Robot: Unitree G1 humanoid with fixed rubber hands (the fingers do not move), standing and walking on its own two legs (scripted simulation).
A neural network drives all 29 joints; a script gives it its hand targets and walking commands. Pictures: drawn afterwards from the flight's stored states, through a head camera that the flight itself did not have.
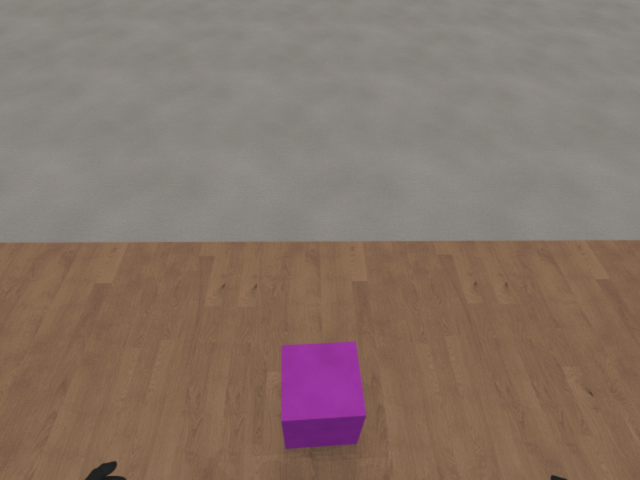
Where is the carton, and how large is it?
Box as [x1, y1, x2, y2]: [281, 342, 365, 448]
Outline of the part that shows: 355,342 281,345 281,422 285,448 356,443 365,417 365,410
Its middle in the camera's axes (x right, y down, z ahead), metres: +0.00 +0.46 +1.12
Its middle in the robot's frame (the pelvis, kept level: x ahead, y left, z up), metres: +0.47 +0.01 -0.66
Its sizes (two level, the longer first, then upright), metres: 0.210 0.200 0.250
